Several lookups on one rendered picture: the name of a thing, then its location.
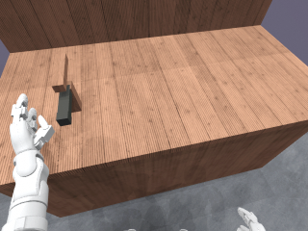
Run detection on right robot hand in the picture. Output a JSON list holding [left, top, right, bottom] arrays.
[[237, 207, 266, 231]]

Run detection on counter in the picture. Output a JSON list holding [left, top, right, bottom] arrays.
[[0, 0, 308, 218]]

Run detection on left robot forearm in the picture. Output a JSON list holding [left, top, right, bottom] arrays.
[[1, 150, 49, 231]]

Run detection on left robot hand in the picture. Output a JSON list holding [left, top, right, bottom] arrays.
[[10, 93, 55, 155]]

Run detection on tap lever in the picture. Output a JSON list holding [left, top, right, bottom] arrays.
[[56, 85, 72, 126]]

